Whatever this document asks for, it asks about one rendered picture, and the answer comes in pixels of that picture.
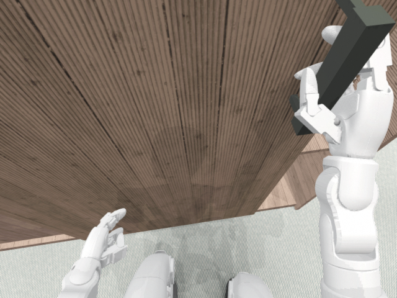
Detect robot left hand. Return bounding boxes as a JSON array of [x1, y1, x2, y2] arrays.
[[80, 208, 127, 269]]

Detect right robot forearm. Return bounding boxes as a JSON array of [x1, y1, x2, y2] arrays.
[[315, 156, 388, 298]]

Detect left robot forearm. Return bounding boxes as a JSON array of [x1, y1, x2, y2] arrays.
[[57, 258, 101, 298]]

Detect wardrobe door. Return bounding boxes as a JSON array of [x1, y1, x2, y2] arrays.
[[0, 214, 62, 244], [0, 0, 397, 240]]

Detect handle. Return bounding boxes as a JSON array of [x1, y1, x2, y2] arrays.
[[289, 0, 396, 135]]

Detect robot left thigh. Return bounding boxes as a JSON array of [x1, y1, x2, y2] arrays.
[[123, 253, 175, 298]]

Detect robot right hand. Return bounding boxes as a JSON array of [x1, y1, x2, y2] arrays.
[[294, 25, 394, 159]]

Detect left robot shin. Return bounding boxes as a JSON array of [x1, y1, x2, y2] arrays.
[[155, 250, 173, 298]]

